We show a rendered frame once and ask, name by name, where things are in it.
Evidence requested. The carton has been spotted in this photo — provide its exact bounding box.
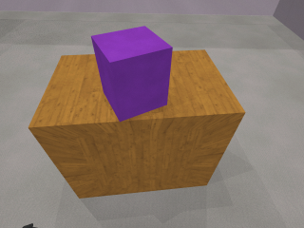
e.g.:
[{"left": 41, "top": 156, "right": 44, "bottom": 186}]
[{"left": 91, "top": 26, "right": 173, "bottom": 122}]

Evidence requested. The pedestal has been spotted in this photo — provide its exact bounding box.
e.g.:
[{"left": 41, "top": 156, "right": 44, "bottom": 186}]
[{"left": 28, "top": 49, "right": 246, "bottom": 199}]

